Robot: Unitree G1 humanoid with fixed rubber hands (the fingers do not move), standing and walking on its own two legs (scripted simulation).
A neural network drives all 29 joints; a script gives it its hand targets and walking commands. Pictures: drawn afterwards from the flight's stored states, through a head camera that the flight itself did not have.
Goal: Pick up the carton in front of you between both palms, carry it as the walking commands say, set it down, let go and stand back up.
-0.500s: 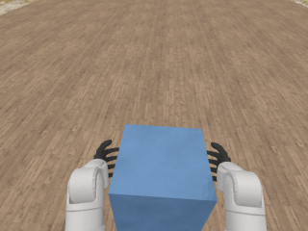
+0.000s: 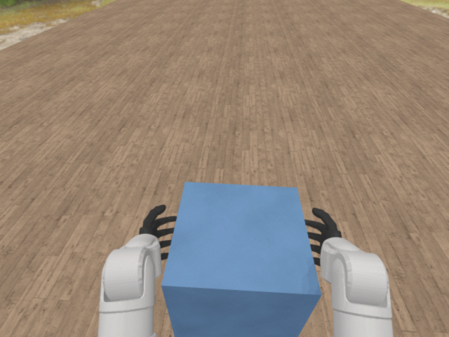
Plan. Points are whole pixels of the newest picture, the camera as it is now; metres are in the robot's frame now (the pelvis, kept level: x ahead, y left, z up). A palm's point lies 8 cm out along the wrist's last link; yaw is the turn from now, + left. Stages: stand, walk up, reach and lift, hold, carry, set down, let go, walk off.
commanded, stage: carry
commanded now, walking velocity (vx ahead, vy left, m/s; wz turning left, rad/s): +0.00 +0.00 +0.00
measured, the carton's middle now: (236, 269) +0.27 +0.00 +0.01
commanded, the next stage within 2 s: hold in 1.32 s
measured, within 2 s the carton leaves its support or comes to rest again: neither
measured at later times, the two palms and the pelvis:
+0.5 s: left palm (149, 269) +0.23 +0.15 +0.07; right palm (332, 273) +0.23 -0.15 +0.07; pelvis -0.03 +0.00 +0.00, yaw +0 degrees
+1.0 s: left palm (154, 273) +0.24 +0.14 +0.04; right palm (328, 275) +0.24 -0.15 +0.04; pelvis -0.06 +0.00 +0.00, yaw +0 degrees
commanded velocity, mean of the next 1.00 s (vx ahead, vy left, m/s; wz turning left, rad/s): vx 0.00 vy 0.00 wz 0.00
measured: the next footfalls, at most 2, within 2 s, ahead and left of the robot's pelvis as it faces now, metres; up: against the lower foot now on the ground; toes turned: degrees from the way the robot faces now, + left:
none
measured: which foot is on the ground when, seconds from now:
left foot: down 0.00-1.00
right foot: down 0.00-1.00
